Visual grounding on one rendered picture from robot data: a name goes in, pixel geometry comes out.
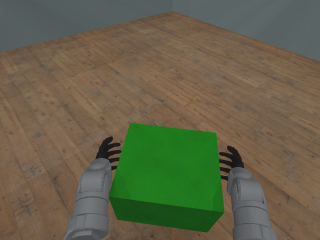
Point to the robot left hand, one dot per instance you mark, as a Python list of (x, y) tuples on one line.
[(103, 151)]

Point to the right robot forearm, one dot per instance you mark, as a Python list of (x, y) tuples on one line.
[(249, 207)]

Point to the carton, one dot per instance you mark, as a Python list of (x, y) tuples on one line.
[(168, 177)]

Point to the robot right hand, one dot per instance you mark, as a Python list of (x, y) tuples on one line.
[(236, 160)]

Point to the left robot forearm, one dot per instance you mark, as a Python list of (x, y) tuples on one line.
[(89, 219)]

